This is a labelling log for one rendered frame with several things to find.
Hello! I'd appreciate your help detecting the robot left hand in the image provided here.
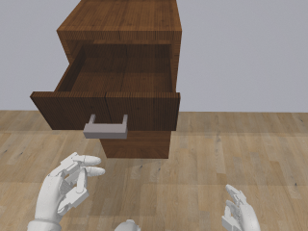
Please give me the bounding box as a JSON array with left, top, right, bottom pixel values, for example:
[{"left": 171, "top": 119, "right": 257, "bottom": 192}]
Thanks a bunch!
[{"left": 35, "top": 152, "right": 106, "bottom": 223}]

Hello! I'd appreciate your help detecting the drawer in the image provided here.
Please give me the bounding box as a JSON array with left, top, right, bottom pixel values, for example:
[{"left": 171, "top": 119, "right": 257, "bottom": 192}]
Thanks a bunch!
[{"left": 30, "top": 43, "right": 181, "bottom": 131}]

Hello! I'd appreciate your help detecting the cabinet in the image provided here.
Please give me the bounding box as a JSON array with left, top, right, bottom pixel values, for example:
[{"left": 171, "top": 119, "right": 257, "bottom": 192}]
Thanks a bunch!
[{"left": 56, "top": 0, "right": 182, "bottom": 159}]

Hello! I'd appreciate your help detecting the robot left thigh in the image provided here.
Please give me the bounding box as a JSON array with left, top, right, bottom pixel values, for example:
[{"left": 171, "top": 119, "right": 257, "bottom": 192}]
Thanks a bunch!
[{"left": 115, "top": 221, "right": 141, "bottom": 231}]

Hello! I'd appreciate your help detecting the handle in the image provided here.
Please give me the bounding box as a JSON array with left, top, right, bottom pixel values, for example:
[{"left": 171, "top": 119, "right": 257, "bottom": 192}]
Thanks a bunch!
[{"left": 83, "top": 114, "right": 128, "bottom": 140}]

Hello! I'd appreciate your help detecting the robot right hand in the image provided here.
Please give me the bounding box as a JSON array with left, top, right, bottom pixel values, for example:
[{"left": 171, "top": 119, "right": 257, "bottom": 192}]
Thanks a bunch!
[{"left": 221, "top": 184, "right": 261, "bottom": 231}]

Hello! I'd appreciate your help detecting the left robot forearm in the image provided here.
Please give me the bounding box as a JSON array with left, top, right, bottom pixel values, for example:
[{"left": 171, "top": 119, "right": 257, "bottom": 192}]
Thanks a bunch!
[{"left": 27, "top": 219, "right": 62, "bottom": 231}]

